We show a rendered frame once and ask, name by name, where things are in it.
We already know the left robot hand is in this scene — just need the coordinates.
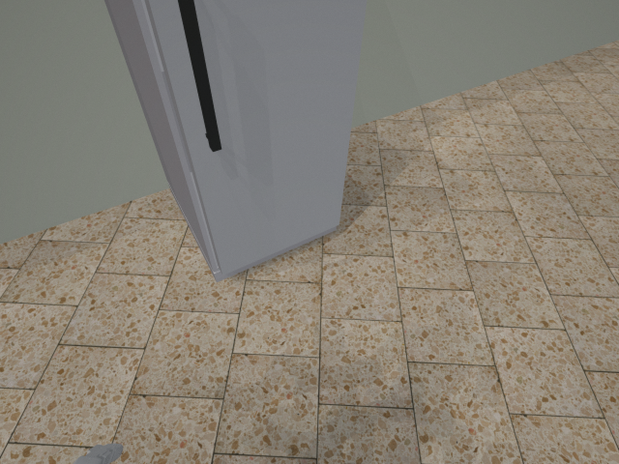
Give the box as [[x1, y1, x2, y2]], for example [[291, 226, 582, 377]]
[[73, 444, 123, 464]]

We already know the handle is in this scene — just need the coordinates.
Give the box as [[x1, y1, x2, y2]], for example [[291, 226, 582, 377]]
[[178, 0, 221, 152]]

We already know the fridge door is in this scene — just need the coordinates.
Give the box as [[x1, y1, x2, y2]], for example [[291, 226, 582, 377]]
[[145, 0, 367, 276]]

